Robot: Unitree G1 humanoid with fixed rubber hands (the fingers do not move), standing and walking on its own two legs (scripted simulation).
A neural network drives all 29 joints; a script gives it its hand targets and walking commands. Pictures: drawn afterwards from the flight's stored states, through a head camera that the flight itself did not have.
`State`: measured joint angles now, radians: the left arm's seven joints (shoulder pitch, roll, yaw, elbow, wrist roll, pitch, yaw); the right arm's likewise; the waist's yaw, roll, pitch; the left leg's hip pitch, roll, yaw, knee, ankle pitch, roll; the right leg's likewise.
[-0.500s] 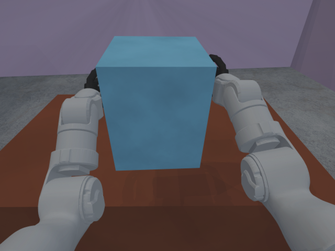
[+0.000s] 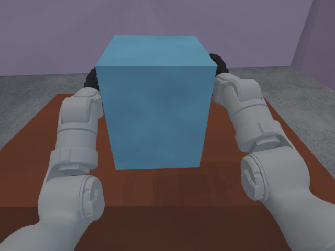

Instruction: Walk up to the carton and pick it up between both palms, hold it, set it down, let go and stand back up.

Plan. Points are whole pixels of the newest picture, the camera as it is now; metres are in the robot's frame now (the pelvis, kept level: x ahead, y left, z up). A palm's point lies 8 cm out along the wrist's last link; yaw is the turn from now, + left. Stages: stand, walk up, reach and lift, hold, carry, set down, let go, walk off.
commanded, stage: hold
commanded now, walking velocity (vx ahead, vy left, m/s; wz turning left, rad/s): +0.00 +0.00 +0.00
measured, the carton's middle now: (156, 100) +0.39 +0.03 +0.24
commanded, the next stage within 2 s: none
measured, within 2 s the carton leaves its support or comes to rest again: neither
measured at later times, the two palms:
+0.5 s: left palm (92, 96) +0.37 +0.17 +0.27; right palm (220, 83) +0.38 -0.12 +0.29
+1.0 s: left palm (92, 97) +0.37 +0.17 +0.27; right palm (220, 83) +0.38 -0.12 +0.29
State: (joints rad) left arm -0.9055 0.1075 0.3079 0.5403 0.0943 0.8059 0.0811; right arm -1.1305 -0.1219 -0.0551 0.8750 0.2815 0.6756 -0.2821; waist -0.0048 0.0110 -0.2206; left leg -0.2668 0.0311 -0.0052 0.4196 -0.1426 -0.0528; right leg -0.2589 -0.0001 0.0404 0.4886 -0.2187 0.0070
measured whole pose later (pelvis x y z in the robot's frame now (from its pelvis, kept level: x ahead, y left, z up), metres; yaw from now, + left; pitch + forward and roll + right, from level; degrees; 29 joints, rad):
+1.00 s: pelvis +0.00 +0.00 +0.00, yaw +0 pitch -1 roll +1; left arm -0.90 0.10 0.31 0.52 0.09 0.81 0.09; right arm -1.13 -0.12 -0.06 0.87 0.29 0.67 -0.28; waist 0.00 0.01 -0.22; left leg -0.27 0.03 -0.01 0.42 -0.14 -0.05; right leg -0.26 0.00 0.04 0.49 -0.22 0.01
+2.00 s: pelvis +0.00 +0.00 +0.00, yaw +0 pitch -1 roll +1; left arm -0.90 0.11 0.31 0.53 0.09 0.81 0.08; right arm -1.13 -0.12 -0.06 0.87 0.29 0.68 -0.29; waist 0.00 0.01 -0.22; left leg -0.27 0.03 -0.01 0.42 -0.14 -0.05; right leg -0.26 0.00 0.04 0.49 -0.22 0.01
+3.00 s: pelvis +0.00 +0.00 +0.00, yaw +0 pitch -1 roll +1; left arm -0.89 0.10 0.31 0.52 0.09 0.81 0.08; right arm -1.13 -0.12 -0.06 0.87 0.29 0.69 -0.29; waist 0.00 0.01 -0.22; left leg -0.27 0.03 -0.01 0.42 -0.14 -0.05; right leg -0.26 0.00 0.04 0.49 -0.22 0.01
